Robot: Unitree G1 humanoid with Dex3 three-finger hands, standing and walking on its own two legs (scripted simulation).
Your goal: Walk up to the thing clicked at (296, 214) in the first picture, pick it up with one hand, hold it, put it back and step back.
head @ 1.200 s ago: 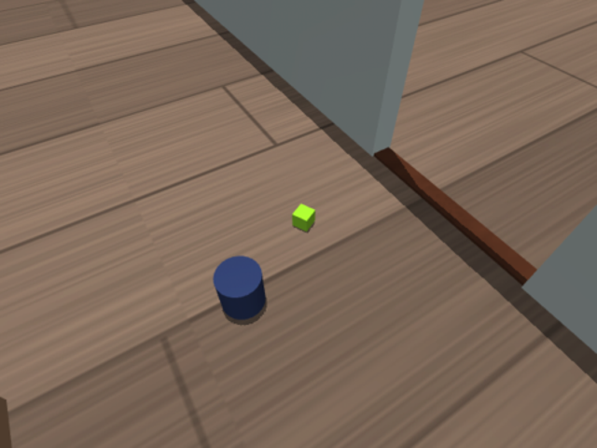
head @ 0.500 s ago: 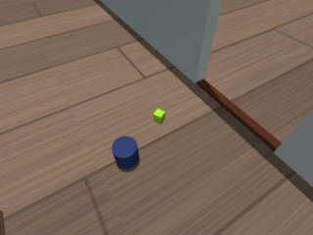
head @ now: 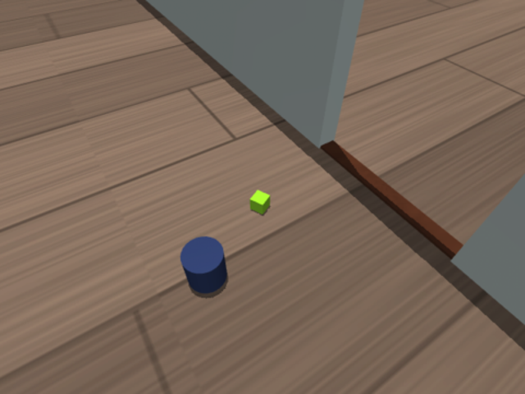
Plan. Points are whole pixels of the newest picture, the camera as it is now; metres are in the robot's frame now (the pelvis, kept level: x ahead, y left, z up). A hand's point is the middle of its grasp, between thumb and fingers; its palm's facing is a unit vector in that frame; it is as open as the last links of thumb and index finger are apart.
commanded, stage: walk up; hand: left
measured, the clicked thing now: (260, 202) +1.10 +0.06 -0.74
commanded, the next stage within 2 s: none
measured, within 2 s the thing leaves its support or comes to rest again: neither
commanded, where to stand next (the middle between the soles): +0.70 -0.11 m, yaw -10 degrees
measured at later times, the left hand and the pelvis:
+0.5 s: hand (154, 379) +0.18 +0.20 -0.14, palm faces -0.09 -0.93 -0.37, open 7.4 cm; pelvis +0.13 -0.07 -0.01, yaw -6 degrees
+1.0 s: hand (200, 229) +0.49 +0.17 -0.14, palm faces -0.24 -0.88 -0.41, open 7.4 cm; pelvis +0.34 -0.09 -0.03, yaw -10 degrees
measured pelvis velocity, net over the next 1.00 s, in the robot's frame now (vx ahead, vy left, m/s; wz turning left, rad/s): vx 0.34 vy -0.09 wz -0.17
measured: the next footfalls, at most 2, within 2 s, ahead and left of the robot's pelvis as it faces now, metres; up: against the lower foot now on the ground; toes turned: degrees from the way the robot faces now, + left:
right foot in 0.22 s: +0.16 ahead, -0.19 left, +0.00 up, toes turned -7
left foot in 0.62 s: +0.33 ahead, +0.06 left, +0.00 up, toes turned -2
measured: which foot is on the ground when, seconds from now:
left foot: down 0.00-0.24, up 0.26-0.60, down 0.62-1.00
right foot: down 0.00-0.00, up 0.02-0.20, down 0.22-0.64, up 0.66-0.98, down 1.00-1.00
